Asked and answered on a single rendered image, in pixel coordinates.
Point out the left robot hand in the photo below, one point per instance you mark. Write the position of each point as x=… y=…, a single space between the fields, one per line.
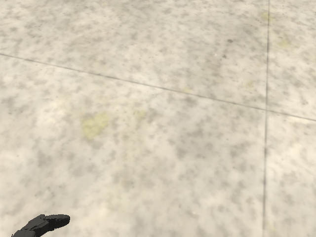
x=42 y=224

